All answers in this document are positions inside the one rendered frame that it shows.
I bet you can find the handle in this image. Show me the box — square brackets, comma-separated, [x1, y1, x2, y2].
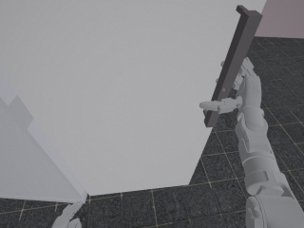
[203, 5, 263, 128]

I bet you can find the robot right hand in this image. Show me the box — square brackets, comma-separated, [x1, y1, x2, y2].
[199, 57, 262, 114]

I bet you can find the right robot forearm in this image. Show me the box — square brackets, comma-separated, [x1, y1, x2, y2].
[235, 106, 304, 216]

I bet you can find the robot left hand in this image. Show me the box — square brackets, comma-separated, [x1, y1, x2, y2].
[51, 200, 83, 228]

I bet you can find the fridge door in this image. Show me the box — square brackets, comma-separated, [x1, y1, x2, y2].
[0, 0, 267, 196]

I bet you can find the right robot upper arm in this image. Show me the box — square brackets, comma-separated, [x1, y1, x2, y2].
[245, 194, 304, 228]

